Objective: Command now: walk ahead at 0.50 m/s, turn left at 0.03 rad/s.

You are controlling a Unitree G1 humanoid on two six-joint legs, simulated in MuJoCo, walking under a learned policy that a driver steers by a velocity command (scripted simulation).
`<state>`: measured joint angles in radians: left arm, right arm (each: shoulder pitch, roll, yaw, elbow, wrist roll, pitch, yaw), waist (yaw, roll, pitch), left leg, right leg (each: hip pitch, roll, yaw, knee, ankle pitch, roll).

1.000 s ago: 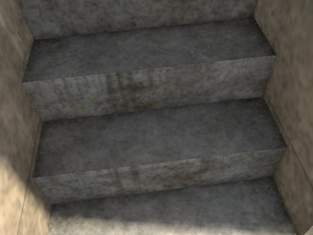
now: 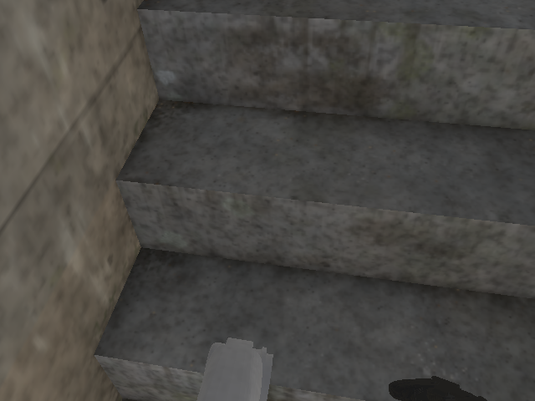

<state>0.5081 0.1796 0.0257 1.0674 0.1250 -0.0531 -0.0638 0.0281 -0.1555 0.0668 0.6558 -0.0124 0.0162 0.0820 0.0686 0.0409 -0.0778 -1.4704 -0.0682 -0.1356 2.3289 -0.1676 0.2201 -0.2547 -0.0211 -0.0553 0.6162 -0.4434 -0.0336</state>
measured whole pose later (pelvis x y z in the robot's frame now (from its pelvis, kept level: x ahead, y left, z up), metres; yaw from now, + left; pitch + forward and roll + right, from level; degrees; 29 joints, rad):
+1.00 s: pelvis +0.51 -0.01 +0.40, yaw -20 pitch +7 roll -2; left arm 0.45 0.07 -0.04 1.19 0.09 -0.07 -0.08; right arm 0.11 -0.14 0.05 0.92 -0.05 0.00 0.05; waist -0.02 0.00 -0.13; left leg -1.49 0.02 -0.12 2.40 -0.19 0.23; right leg -0.45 0.13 0.09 0.65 -0.33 -0.07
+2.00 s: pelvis +0.71 -0.03 +0.62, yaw -21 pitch +0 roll -1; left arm 0.24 0.12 0.03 1.00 0.01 -0.01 0.07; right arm 0.21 -0.16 -0.01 0.92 0.02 -0.01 -0.11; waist 0.01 0.01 -0.01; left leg -0.19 0.03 0.02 0.48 -0.29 0.00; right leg -0.26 -0.01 -0.11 0.42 -0.16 -0.02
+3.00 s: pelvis +0.81 -0.06 +0.63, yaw -19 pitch +5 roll +1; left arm 0.39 0.21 0.06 1.00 0.03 -0.05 0.11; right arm -0.11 -0.07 0.00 0.54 0.02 -0.03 -0.07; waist 0.08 -0.06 0.03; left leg -1.18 -0.06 -0.09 2.01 -0.62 0.12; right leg -0.09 -0.06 -0.07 0.18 -0.18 -0.01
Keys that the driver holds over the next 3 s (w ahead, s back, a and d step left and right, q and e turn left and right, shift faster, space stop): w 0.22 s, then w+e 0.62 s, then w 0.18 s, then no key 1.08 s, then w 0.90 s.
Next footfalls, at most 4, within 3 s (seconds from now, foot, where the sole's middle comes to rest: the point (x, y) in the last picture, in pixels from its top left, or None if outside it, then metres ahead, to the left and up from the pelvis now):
0.18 left None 0.28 0.15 -0.56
0.64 right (372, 326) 0.51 -0.11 -0.36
1.16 left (278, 144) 0.78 0.07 -0.16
1.56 right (410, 155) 0.75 -0.17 -0.16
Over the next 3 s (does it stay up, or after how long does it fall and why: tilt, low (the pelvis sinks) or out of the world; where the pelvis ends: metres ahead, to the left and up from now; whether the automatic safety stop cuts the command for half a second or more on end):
stays up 0.81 -0.06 0.63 its command is cut before an obstacle after 2.1 s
